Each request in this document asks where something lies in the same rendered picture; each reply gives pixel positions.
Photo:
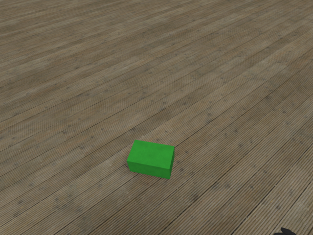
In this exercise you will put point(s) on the carton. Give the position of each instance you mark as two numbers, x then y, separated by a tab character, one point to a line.
151	158

